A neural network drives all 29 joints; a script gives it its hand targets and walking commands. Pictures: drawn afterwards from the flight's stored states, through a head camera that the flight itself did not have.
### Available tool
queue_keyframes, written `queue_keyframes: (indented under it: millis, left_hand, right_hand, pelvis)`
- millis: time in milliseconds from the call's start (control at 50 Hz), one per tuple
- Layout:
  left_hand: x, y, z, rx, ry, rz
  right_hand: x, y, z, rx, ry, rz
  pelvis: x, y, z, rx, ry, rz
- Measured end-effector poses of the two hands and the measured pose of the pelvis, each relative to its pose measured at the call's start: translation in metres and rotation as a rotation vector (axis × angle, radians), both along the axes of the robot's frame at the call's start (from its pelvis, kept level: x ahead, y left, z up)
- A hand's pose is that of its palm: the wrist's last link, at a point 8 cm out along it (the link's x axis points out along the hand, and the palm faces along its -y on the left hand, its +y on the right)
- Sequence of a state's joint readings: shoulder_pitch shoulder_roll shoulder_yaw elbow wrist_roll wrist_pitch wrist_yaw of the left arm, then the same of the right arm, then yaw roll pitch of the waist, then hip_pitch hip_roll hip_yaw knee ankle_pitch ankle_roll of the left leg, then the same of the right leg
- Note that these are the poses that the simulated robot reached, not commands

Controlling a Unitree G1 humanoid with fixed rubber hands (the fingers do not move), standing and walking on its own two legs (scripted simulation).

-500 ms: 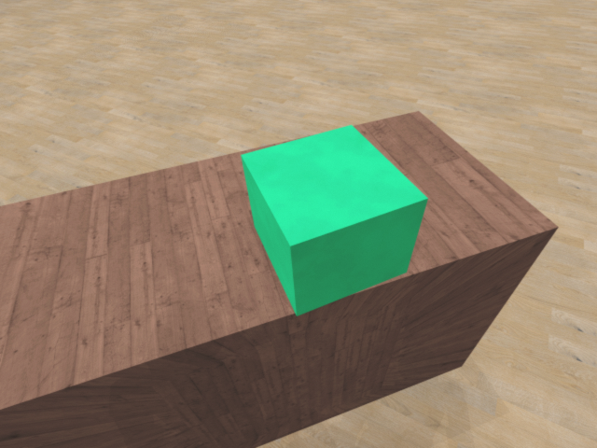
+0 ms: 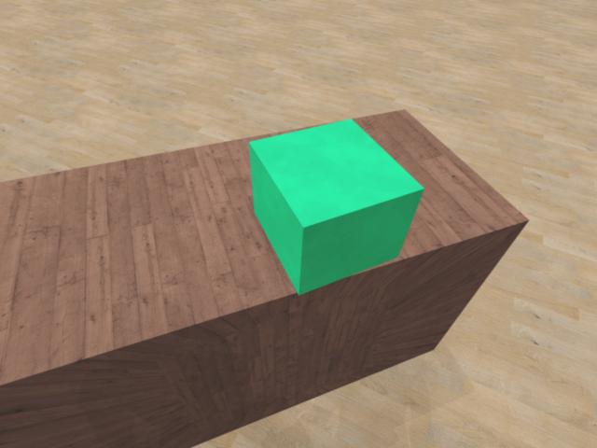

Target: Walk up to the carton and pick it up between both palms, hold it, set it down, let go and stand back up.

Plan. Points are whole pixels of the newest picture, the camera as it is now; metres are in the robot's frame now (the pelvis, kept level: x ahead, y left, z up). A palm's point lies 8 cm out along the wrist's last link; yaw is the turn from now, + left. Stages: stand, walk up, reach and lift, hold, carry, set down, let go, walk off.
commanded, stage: walk up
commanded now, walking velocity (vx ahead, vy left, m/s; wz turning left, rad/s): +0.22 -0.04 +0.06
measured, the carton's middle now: (326, 202) +0.56 -0.07 +0.00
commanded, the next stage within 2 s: none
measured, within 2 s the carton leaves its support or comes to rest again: neither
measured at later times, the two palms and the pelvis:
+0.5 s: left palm out of the picture +0.00 +0.12 -0.11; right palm out of the picture +0.10 -0.32 -0.17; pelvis +0.09 -0.09 +0.00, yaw +0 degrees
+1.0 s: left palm out of the picture +0.08 +0.23 -0.18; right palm (431, 392) +0.24 -0.22 -0.15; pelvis +0.14 +0.01 -0.03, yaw +0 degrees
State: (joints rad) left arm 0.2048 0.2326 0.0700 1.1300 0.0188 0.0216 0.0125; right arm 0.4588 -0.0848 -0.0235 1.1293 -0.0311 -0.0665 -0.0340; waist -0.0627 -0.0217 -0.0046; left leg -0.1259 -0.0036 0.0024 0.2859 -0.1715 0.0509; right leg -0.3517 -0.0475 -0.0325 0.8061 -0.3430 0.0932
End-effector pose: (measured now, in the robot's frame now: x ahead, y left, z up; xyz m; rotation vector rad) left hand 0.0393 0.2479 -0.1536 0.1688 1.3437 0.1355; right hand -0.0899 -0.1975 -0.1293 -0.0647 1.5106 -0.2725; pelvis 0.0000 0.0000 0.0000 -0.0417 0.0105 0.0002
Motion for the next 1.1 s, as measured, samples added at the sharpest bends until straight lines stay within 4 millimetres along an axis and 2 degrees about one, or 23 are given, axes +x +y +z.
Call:
queue_keyframes:
  millis: [80,140,200,240,300,400,480,560,600,660,700,760,860,940,980,1060,1100]
  left_hand:
    - [0.036,-0.025,0.005,-0.008,-0.079,-0.034]
    - [0.064,-0.050,0.011,-0.010,-0.138,-0.065]
    - [0.087,-0.073,0.015,0.011,-0.205,-0.075]
    - [0.091,-0.085,0.017,0.031,-0.238,-0.055]
    - [0.070,-0.094,0.023,0.064,-0.199,0.018]
    - [-0.001,-0.106,0.038,0.100,0.044,0.116]
    - [-0.039,-0.121,0.047,0.097,0.182,0.178]
    - [-0.050,-0.142,0.046,0.045,0.266,0.165]
    - [-0.045,-0.149,0.038,0.013,0.278,0.147]
    - [-0.027,-0.155,0.023,-0.029,0.254,0.135]
    - [-0.012,-0.153,0.012,-0.042,0.223,0.139]
    - [0.005,-0.137,0.001,-0.026,0.183,0.154]
    - [0.014,-0.093,-0.010,0.006,0.173,0.150]
    - [0.020,-0.052,-0.018,0.000,0.192,0.122]
    - [0.030,-0.031,-0.023,-0.002,0.186,0.111]
    - [0.057,-0.004,-0.019,-0.004,0.146,0.095]
    - [0.070,0.003,-0.016,-0.012,0.124,0.079]
  right_hand:
    - [-0.009,-0.015,-0.007,0.018,0.031,-0.027]
    - [-0.008,-0.029,-0.019,0.039,0.049,-0.043]
    - [0.002,-0.046,-0.038,0.074,0.067,-0.039]
    - [0.015,-0.059,-0.050,0.098,0.077,-0.005]
    - [0.056,-0.079,-0.052,0.120,0.046,0.056]
    - [0.143,-0.111,-0.043,0.121,-0.105,0.097]
    - [0.186,-0.123,-0.042,0.115,-0.123,0.115]
    - [0.216,-0.119,-0.041,0.105,-0.138,0.114]
    - [0.226,-0.114,-0.042,0.098,-0.130,0.124]
    - [0.237,-0.104,-0.046,0.084,-0.106,0.150]
    - [0.244,-0.096,-0.048,0.071,-0.094,0.172]
    - [0.260,-0.089,-0.046,0.046,-0.098,0.202]
    - [0.304,-0.072,-0.034,-0.004,-0.199,0.231]
    - [0.336,-0.048,-0.027,-0.044,-0.326,0.210]
    - [0.336,-0.033,-0.026,-0.051,-0.367,0.191]
    - [0.310,0.000,-0.018,-0.017,-0.333,0.166]
    - [0.298,0.006,-0.015,-0.041,-0.323,0.136]
  pelvis:
    - [0.006,-0.015,-0.003,0.018,-0.015,-0.013]
    - [0.016,-0.029,-0.008,0.041,-0.020,-0.022]
    - [0.029,-0.047,-0.018,0.071,-0.023,-0.027]
    - [0.038,-0.057,-0.023,0.060,-0.029,-0.014]
    - [0.053,-0.071,-0.016,0.095,-0.027,0.014]
    - [0.077,-0.085,0.000,0.147,-0.039,-0.012]
    - [0.091,-0.090,0.003,0.156,-0.048,0.004]
    - [0.102,-0.090,0.002,0.131,-0.030,0.004]
    - [0.107,-0.090,-0.003,0.118,-0.017,0.002]
    - [0.115,-0.085,-0.010,0.077,-0.005,0.009]
    - [0.119,-0.080,-0.015,0.057,0.003,0.010]
    - [0.126,-0.069,-0.020,0.052,0.014,0.005]
    - [0.133,-0.045,-0.023,0.065,0.022,0.001]
    - [0.136,-0.013,-0.029,0.056,0.005,-0.003]
    - [0.137,0.001,-0.031,0.045,-0.008,-0.002]
    - [0.140,0.017,-0.020,0.045,-0.035,-0.026]
    - [0.139,0.024,-0.016,0.033,-0.039,-0.024]
